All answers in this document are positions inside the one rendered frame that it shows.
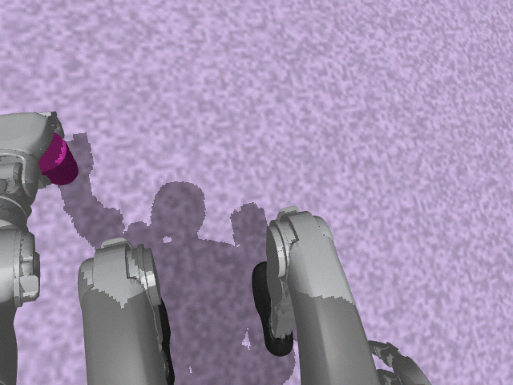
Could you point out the left robot hand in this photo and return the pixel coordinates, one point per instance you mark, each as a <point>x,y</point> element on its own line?
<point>30,132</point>

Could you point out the right robot foot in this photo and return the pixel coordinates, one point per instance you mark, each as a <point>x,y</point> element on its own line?
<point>276,346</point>

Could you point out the left robot foot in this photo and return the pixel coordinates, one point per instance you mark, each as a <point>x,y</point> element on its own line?
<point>170,376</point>

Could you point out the left robot arm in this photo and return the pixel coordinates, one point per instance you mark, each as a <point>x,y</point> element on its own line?
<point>19,263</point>

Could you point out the cup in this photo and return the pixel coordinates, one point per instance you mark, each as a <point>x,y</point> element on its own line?
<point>58,163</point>

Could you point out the right robot hand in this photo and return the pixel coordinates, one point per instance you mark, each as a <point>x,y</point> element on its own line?
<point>406,371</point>

